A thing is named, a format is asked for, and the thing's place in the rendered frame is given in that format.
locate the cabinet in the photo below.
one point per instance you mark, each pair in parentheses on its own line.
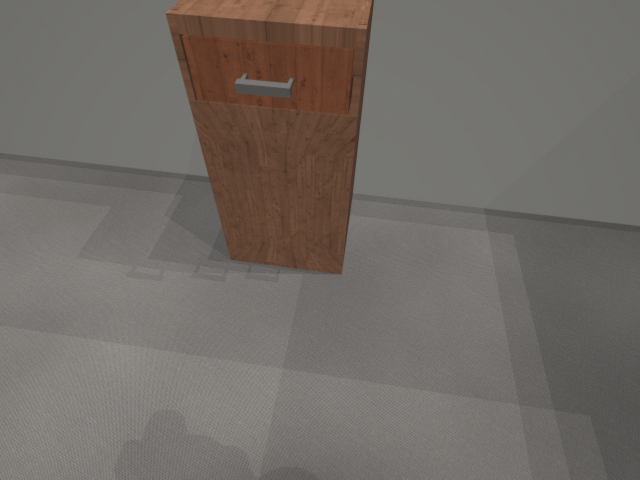
(282,179)

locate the drawer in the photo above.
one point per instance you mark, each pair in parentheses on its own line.
(323,76)

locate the handle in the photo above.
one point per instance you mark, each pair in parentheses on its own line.
(263,88)

